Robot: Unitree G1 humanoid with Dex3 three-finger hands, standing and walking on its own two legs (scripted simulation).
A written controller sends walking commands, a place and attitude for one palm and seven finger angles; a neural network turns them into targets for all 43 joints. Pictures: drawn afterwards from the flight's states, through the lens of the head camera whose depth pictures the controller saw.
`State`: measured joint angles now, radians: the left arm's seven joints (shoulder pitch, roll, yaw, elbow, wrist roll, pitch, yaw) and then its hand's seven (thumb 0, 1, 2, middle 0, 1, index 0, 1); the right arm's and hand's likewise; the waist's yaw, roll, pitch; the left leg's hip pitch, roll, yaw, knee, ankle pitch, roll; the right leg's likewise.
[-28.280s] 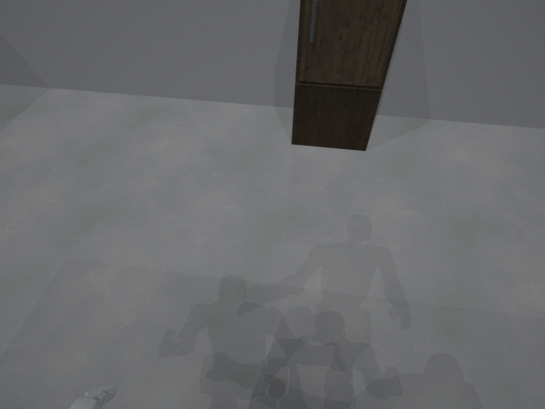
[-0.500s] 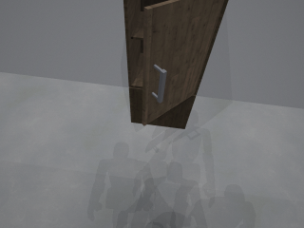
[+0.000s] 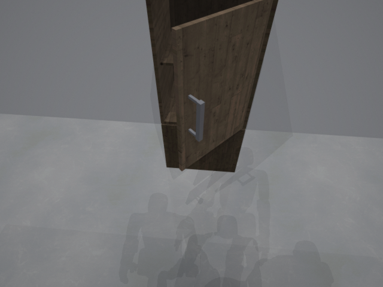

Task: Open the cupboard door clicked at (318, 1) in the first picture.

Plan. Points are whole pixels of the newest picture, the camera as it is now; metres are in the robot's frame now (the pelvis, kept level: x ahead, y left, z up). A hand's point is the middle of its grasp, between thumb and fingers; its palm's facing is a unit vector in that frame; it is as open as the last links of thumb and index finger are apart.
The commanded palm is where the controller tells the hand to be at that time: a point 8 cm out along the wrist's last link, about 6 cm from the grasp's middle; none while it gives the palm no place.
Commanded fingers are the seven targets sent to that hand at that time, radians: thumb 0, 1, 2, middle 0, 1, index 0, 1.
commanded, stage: let the arm hang, fingers relaxed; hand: left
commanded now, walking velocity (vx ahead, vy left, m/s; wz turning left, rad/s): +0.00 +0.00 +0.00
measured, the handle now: (195, 118) +0.64 +0.02 -0.05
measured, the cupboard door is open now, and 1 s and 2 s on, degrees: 46 46 46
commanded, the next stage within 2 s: look to check the result in 0.12 s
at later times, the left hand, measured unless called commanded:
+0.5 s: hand out of the picture +0.04 +0.16 -0.17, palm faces +0.04 -0.98 -0.19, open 7.4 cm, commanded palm none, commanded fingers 0.00 0.90 0.90 -0.20 -0.30 -0.20 -0.30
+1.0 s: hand out of the picture +0.05 +0.16 -0.17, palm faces +0.02 -0.98 -0.20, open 7.4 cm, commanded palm none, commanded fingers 0.00 0.90 0.90 -0.20 -0.30 -0.20 -0.30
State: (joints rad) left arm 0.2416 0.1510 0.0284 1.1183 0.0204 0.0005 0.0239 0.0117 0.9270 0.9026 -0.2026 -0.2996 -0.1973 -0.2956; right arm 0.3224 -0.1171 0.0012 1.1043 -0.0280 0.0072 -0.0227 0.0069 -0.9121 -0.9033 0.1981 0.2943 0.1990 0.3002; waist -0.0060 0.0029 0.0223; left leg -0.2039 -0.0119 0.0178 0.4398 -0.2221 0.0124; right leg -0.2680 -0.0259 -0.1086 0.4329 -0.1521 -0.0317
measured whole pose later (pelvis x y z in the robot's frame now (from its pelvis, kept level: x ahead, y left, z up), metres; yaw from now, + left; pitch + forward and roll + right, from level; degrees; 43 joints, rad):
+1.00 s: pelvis +0.04 -0.01 +0.00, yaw -2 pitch -1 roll +0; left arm 0.24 0.15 0.03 1.15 0.01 0.00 0.02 0.01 0.91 0.90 -0.20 -0.30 -0.20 -0.30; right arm 0.26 -0.15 0.00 1.14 -0.02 0.01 -0.04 0.01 -0.91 -0.90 0.20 0.29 0.20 0.30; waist 0.01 0.01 0.06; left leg -0.11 0.02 0.03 0.40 -0.27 -0.01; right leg -0.19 0.01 -0.09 0.41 -0.20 -0.05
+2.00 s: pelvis +0.09 -0.04 +0.00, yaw -32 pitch +4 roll +0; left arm 0.29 0.23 0.09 0.94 0.03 0.03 0.01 0.01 0.90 0.90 -0.21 -0.30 -0.20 -0.30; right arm 0.05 -0.19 -0.04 0.86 0.01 0.03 -0.03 0.01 -0.91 -0.90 0.20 0.29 0.20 0.30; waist 0.05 -0.04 0.09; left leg -0.36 -0.02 -0.07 0.64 -0.33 -0.04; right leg -0.27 0.18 0.30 0.49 -0.25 -0.06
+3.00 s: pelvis +0.19 -0.17 -0.01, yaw -68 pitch +3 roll +0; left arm 0.31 0.24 0.10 1.00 0.04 0.02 -0.04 0.01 0.91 0.90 -0.20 -0.30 -0.20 -0.30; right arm 0.22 -0.18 -0.02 0.86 -0.04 -0.06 -0.01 0.01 -0.91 -0.90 0.20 0.29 0.20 0.30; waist 0.02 -0.06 0.03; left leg -0.25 0.04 0.10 0.53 -0.33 0.01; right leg -0.44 0.04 0.03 1.07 -0.42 -0.02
